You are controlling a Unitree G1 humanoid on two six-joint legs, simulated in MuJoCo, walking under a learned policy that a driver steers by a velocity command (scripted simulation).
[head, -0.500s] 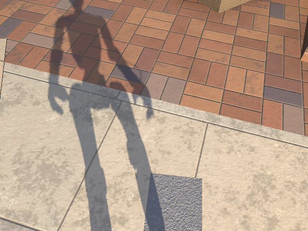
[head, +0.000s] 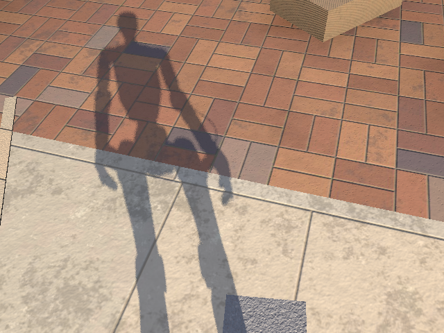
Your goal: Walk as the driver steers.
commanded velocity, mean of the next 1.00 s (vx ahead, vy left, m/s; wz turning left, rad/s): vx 0.30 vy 0.00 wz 0.08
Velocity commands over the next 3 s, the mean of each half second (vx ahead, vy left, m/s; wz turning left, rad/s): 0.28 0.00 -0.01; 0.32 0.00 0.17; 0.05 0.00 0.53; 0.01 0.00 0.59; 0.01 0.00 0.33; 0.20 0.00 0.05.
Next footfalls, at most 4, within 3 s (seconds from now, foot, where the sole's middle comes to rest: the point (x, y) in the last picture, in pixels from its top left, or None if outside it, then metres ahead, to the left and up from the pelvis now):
0.02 left None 0.03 0.13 -0.78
0.76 left None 0.42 0.10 -0.78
1.42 right None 0.47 -0.07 -0.78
1.92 left None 0.35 0.11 -0.78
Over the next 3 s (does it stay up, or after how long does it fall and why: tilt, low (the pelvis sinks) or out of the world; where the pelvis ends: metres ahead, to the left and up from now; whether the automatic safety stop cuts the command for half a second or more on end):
stays up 0.42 0.14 0.01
